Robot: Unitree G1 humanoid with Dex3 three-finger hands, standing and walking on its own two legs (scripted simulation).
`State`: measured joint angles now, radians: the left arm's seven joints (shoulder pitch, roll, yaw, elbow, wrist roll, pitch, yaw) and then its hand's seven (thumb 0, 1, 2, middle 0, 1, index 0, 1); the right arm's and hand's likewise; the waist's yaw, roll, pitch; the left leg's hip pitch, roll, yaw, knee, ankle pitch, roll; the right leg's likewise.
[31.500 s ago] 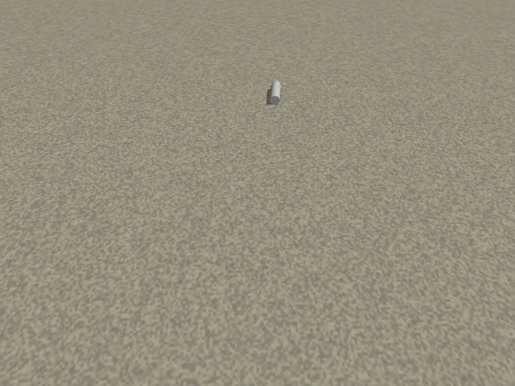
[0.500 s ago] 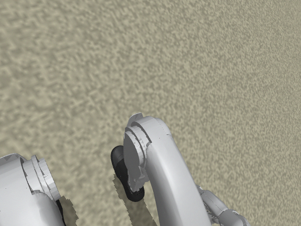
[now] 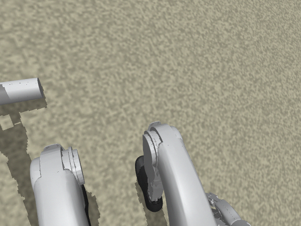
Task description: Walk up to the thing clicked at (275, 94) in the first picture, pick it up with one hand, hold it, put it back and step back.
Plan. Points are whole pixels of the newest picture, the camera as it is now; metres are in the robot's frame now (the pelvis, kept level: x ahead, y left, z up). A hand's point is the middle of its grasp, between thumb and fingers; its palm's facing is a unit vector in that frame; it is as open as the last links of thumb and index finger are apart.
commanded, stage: withdraw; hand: left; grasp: from above
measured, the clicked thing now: out of the picture +0.49 +0.34 -0.30
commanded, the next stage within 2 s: home in 0.52 s
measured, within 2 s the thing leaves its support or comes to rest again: neither
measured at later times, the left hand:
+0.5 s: hand out of the picture +0.47 +0.33 -0.15, palm faces -0.45 -0.07 -0.89, open 14.0 cm
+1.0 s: hand out of the picture +0.43 +0.32 -0.05, palm faces -0.33 -0.37 -0.87, open 10.5 cm
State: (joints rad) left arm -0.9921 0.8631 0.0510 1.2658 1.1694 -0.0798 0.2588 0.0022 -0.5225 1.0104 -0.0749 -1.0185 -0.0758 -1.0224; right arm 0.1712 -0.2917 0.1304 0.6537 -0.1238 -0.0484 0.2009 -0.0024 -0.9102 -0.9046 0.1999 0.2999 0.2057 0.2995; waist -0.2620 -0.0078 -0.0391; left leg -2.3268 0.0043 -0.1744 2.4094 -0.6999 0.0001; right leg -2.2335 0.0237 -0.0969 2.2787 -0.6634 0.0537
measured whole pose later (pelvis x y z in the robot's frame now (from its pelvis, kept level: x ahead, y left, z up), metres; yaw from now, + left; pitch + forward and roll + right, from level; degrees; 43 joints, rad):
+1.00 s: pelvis +0.00 +0.00 +0.07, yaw +4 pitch +37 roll -8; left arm -0.72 0.67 0.10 0.89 0.83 -0.02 0.05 0.00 0.27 0.86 -0.20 -0.50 -0.20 -0.51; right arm 0.23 -0.27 0.03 0.62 -0.03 0.07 0.11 0.00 -0.91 -0.90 0.20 0.30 0.21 0.30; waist -0.17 0.05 -0.14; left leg -2.15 0.00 -0.11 2.18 -0.67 0.01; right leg -2.08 0.00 -0.05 2.09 -0.65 0.05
